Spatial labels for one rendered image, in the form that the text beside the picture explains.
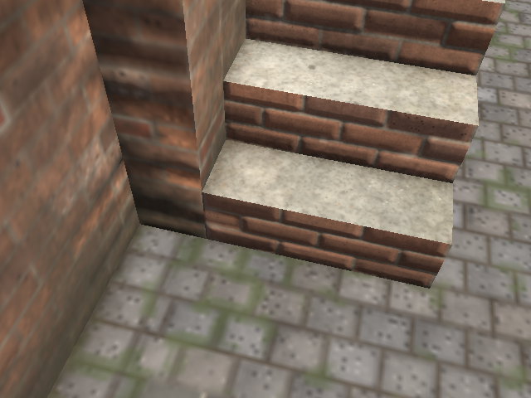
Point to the stairs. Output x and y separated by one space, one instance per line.
346 124

